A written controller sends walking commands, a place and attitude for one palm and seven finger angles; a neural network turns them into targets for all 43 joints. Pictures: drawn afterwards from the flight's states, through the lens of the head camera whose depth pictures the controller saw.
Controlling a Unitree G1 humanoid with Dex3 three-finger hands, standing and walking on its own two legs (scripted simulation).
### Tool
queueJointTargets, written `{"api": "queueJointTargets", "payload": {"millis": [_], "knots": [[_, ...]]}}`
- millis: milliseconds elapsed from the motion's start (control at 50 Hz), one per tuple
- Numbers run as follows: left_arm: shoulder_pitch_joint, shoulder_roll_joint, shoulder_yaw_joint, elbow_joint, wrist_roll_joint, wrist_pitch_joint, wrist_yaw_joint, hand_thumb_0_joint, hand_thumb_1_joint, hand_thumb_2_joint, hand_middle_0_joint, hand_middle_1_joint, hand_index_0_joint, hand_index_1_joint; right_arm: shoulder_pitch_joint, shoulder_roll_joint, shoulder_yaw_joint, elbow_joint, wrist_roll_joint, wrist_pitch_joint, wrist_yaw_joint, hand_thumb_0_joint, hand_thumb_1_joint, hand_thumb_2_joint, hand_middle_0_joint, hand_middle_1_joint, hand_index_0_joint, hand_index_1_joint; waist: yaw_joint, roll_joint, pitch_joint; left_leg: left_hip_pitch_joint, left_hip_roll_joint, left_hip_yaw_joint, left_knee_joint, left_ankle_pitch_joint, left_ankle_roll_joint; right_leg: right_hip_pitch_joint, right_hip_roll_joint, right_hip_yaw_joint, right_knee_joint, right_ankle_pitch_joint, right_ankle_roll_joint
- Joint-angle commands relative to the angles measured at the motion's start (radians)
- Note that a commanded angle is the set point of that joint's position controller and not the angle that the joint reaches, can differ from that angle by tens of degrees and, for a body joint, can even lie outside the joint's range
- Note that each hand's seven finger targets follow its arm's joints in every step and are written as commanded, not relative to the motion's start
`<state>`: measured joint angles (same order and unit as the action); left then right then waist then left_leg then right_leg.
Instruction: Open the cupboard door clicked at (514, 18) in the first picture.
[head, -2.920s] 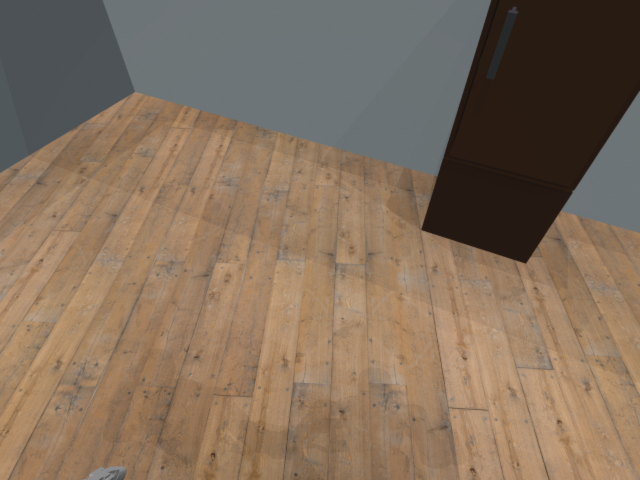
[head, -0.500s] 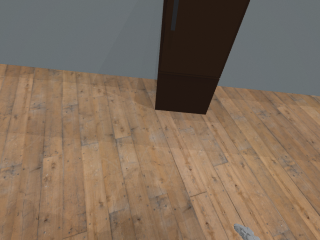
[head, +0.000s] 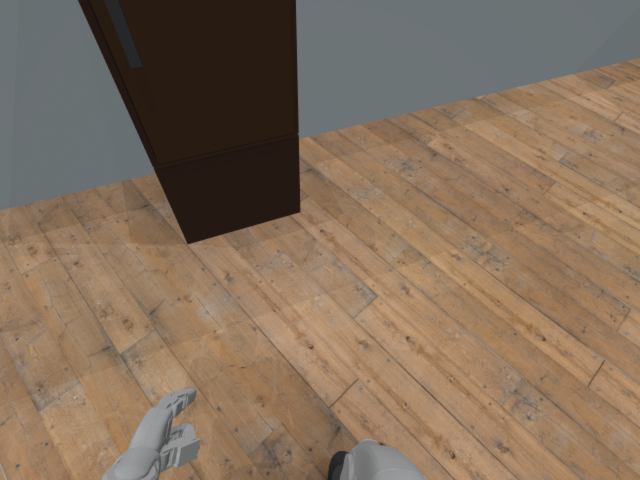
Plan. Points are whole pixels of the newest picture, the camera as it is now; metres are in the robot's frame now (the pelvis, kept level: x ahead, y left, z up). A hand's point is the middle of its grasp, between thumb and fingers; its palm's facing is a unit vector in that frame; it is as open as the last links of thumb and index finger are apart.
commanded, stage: walk to a spot facing it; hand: left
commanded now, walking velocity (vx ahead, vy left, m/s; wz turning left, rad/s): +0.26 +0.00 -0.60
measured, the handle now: (119, 16) +0.90 +0.39 +0.09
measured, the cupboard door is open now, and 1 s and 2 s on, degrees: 0 0 0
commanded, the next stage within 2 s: none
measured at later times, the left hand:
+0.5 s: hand (133, 427) +0.21 +0.27 -0.16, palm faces -0.15 -0.97 -0.21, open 7.4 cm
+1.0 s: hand (256, 294) +0.41 +0.11 -0.13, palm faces -0.58 -0.77 -0.28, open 7.4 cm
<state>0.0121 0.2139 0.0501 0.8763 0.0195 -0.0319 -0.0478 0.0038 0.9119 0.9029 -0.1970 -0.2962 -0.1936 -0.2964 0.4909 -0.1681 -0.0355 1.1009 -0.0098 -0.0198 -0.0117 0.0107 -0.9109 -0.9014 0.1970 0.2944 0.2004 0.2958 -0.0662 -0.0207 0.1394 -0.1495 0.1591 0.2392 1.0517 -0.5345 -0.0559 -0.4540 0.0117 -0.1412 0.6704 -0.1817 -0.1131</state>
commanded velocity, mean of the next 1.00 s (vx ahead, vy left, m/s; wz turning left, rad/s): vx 0.04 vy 0.00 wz -0.60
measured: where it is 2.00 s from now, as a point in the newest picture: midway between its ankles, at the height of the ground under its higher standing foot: outside the picture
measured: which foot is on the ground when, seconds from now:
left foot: up 0.00-0.38, down 0.40-0.92, up 0.94-1.00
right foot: down 0.00-0.40, up 0.42-0.90, down 0.92-1.00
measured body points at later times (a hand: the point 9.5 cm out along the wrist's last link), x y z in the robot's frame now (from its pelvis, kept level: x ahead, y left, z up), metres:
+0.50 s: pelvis +0.15 +0.06 +0.02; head +0.16 +0.09 +0.47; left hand +0.21 +0.32 -0.14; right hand +0.25 -0.20 -0.08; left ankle +0.21 +0.15 -0.71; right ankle +0.09 -0.05 -0.66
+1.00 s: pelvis +0.17 +0.03 +0.01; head +0.19 -0.01 +0.46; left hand +0.43 +0.15 -0.10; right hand +0.00 -0.18 -0.15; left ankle +0.22 +0.16 -0.66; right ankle +0.13 -0.06 -0.71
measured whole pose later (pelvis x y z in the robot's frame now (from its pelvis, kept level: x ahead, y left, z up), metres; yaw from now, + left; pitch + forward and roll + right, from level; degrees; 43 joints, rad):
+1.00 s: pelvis +0.17 +0.03 +0.01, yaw -36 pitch -1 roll +0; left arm 0.08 0.21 0.07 0.88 0.01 0.01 0.00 0.00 0.91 0.90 -0.20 -0.30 -0.20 -0.30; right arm 0.30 -0.25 -0.08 0.99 -0.02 0.06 -0.02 0.01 -0.91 -0.90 0.20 0.29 0.20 0.30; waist -0.05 0.05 0.11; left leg -0.41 0.18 0.16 1.07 -0.53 -0.08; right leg -0.34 -0.02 -0.09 0.67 -0.32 -0.04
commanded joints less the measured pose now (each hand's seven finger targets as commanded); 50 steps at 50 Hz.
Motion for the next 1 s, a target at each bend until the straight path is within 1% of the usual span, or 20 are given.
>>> {"api": "queueJointTargets", "payload": {"millis": [0,40,80,200,300,340,360,380,400,440,480,540,600,760,820,860,880,900,920,980], "knots": [[0.255,0.224,0.063,0.004,-0.021,0.006,0.047,0.0,0.9,0.9,-0.2,-0.3,-0.2,-0.3,-0.165,-0.15,-0.03,-0.187,-0.005,-0.037,-0.008,0.0,-0.9,-0.9,0.2,0.3,0.2,0.3,0.122,0.007,-0.224,-0.512,0.044,-0.222,0.357,0.153,-0.003,0.463,-0.353,0.498,-0.336,0.212,-0.139],[0.179,0.175,0.047,-0.003,-0.008,-0.008,0.051,0.0,0.9,0.9,-0.2,-0.3,-0.2,-0.3,-0.139,-0.118,-0.027,-0.166,-0.016,-0.005,-0.006,0.0,-0.9,-0.9,0.2,0.3,0.2,0.3,0.051,0.019,-0.138,-0.392,0.046,-0.21,0.242,0.192,-0.014,0.189,-0.278,0.38,-0.391,0.199,-0.094],[0.154,0.166,0.048,0.001,0.001,-0.016,0.05,0.0,0.9,0.9,-0.2,-0.3,-0.2,-0.3,-0.086,-0.098,-0.028,-0.153,-0.019,0.007,-0.002,0.0,-0.9,-0.9,0.2,0.3,0.2,0.3,0.011,-0.03,-0.163,-0.348,0.033,-0.193,0.142,0.217,-0.027,0.13,-0.214,0.306,-0.383,0.195,-0.076],[0.231,0.164,0.056,0.021,0.004,-0.017,0.043,0.0,0.9,0.9,-0.2,-0.3,-0.2,-0.3,-0.276,-0.097,-0.03,-0.23,-0.017,-0.001,0.012,0.0,-0.9,-0.9,0.2,0.3,0.2,0.3,0.065,-0.096,-0.143,-0.387,-0.013,-0.194,-0.109,0.267,-0.036,0.148,-0.178,0.392,-0.376,0.074,-0.082],[0.262,0.191,0.068,0.008,0.0,0.006,0.047,0.0,0.9,0.9,-0.2,-0.3,-0.2,-0.3,-0.372,-0.107,-0.027,-0.272,-0.001,-0.011,0.001,0.0,-0.9,-0.9,0.2,0.3,0.2,0.3,0.098,-0.138,-0.168,-0.247,-0.098,-0.173,-0.342,0.208,-0.022,0.206,-0.189,0.468,-0.278,0.278,-0.066],[0.237,0.191,0.071,-0.001,-0.004,0.02,0.052,0.0,0.9,0.9,-0.2,-0.3,-0.2,-0.3,-0.317,-0.127,-0.031,-0.262,0.001,-0.014,-0.009,0.0,-0.9,-0.9,0.2,0.3,0.2,0.3,0.059,-0.127,-0.192,-0.101,-0.111,-0.17,-0.519,0.272,-0.017,0.187,-0.158,0.467,-0.198,0.266,-0.024],[0.235,0.155,0.064,-0.009,-0.009,0.027,0.054,0.0,0.9,0.9,-0.2,-0.3,-0.2,-0.3,-0.255,-0.161,-0.037,-0.243,-0.002,-0.019,-0.016,0.0,-0.9,-0.9,0.2,0.3,0.2,0.3,0.032,-0.03,-0.214,0.081,-0.052,-0.214,-0.647,0.346,0.0,0.074,-0.1,0.429,-0.092,0.171,0.021],[0.27,0.09,0.055,-0.026,-0.019,0.033,0.046,0.0,0.9,0.9,-0.2,-0.3,-0.2,-0.3,-0.199,-0.262,-0.055,-0.237,-0.017,-0.021,-0.02,0.0,-0.9,-0.9,0.2,0.3,0.2,0.3,0.019,0.238,-0.26,0.271,0.215,-0.464,-0.711,0.439,0.082,-0.137,0.045,0.287,0.122,-0.205,0.091],[0.308,0.092,0.053,-0.027,-0.007,0.031,0.041,0.0,0.9,0.9,-0.2,-0.3,-0.2,-0.3,-0.185,-0.305,-0.055,-0.251,-0.013,-0.003,-0.012,0.0,-0.9,-0.9,0.2,0.3,0.2,0.3,0.027,0.336,-0.262,0.21,0.381,-0.568,-0.758,0.429,0.17,-0.175,0.033,0.165,0.358,-0.48,0.131],[0.252,0.124,0.071,-0.012,0.009,0.045,0.03,0.0,0.9,0.9,-0.2,-0.3,-0.2,-0.3,-0.281,-0.232,-0.038,-0.275,-0.014,-0.001,-0.015,0.0,-0.9,-0.9,0.2,0.3,0.2,0.3,0.043,0.198,-0.134,-0.017,0.306,-0.48,-0.818,0.253,0.172,-0.161,-0.032,0.167,0.52,-0.369,0.15],[0.266,0.107,0.07,-0.002,0.011,0.053,0.016,0.0,0.9,0.9,-0.2,-0.3,-0.2,-0.3,-0.334,-0.188,-0.026,-0.279,-0.015,-0.007,-0.017,0.0,-0.9,-0.9,0.2,0.3,0.2,0.3,0.076,0.143,-0.103,-0.04,0.234,-0.32,-0.793,0.417,0.152,-0.154,-0.068,0.148,0.554,-0.257,0.16],[0.286,0.076,0.064,0.004,0.004,0.073,0.016,0.0,0.9,0.9,-0.2,-0.3,-0.2,-0.3,-0.307,-0.171,-0.028,-0.263,-0.009,-0.011,-0.019,0.0,-0.9,-0.9,0.2,0.3,0.2,0.3,0.077,0.187,-0.147,0.001,0.198,-0.163,-0.753,0.608,0.151,-0.125,-0.079,0.123,0.55,-0.191,0.178],[0.251,0.056,0.062,-0.01,0.005,0.083,0.017,0.0,0.9,0.9,-0.2,-0.3,-0.2,-0.3,-0.269,-0.173,-0.037,-0.242,-0.01,-0.011,-0.019,0.0,-0.9,-0.9,0.2,0.3,0.2,0.3,0.067,0.173,-0.142,0.04,0.211,-0.119,-0.737,0.682,0.165,-0.137,-0.094,0.103,0.49,-0.179,0.19],[0.105,0.038,0.049,-0.055,0.006,0.08,0.019,0.0,0.9,0.9,-0.2,-0.3,-0.2,-0.3,-0.202,-0.201,-0.07,-0.19,-0.02,0.005,-0.007,0.0,-0.9,-0.9,0.2,0.3,0.2,0.3,0.017,0.214,-0.133,0.052,0.251,-0.043,-0.685,0.662,0.172,-0.026,-0.08,0.029,0.174,-0.217,0.172],[0.115,0.044,0.047,-0.059,0.006,0.066,0.023,0.0,0.9,0.9,-0.2,-0.3,-0.2,-0.3,-0.205,-0.22,-0.079,-0.186,-0.022,0.01,-0.003,0.0,-0.9,-0.9,0.2,0.3,0.2,0.3,0.032,0.229,-0.169,0.069,0.26,-0.01,-0.592,0.705,0.14,0.062,-0.058,0.017,0.022,-0.197,0.142],[0.208,0.101,0.055,-0.03,0.008,0.048,0.035,0.0,0.9,0.9,-0.2,-0.3,-0.2,-0.3,-0.189,-0.213,-0.078,-0.193,-0.012,0.014,0.007,0.0,-0.9,-0.9,0.2,0.3,0.2,0.3,0.093,0.097,-0.225,-0.057,0.221,0.046,-0.367,0.666,0.059,0.318,-0.064,0.037,-0.198,0.019,0.105],[0.291,0.214,0.076,-0.013,0.015,0.033,0.049,0.0,0.9,0.9,-0.2,-0.3,-0.2,-0.3,-0.187,-0.152,-0.06,-0.23,-0.006,0.019,0.014,0.0,-0.9,-0.9,0.2,0.3,0.2,0.3,0.133,-0.191,-0.275,-0.33,0.108,0.084,-0.122,0.265,-0.006,0.547,-0.296,0.349,-0.262,0.333,0.014],[0.346,0.29,0.086,0.007,-0.004,0.033,0.06,0.0,0.9,0.9,-0.2,-0.3,-0.2,-0.3,-0.238,-0.121,-0.043,-0.272,-0.005,0.029,0.007,0.0,-0.9,-0.9,0.2,0.3,0.2,0.3,0.153,-0.259,-0.297,-0.487,-0.002,-0.038,0.087,-0.131,-0.038,0.564,-0.444,0.509,-0.246,0.763,-0.092],[0.337,0.286,0.093,0.003,-0.009,0.037,0.071,0.0,0.9,0.9,-0.2,-0.3,-0.2,-0.3,-0.256,-0.127,-0.04,-0.277,-0.002,0.036,-0.01,0.0,-0.9,-0.9,0.2,0.3,0.2,0.3,0.151,-0.24,-0.32,-0.497,0.006,-0.167,0.146,-0.12,-0.03,0.537,-0.417,0.477,-0.236,0.755,-0.111],[0.142,0.192,0.063,-0.043,-0.009,0.047,0.074,0.0,0.9,0.9,-0.2,-0.3,-0.2,-0.3,-0.262,-0.147,-0.044,-0.238,-0.011,0.05,-0.011,0.0,-0.9,-0.9,0.2,0.3,0.2,0.3,0.073,-0.107,-0.212,-0.455,0.021,-0.201,0.141,0.092,-0.048,0.376,-0.281,0.326,-0.257,0.524,-0.054]]}}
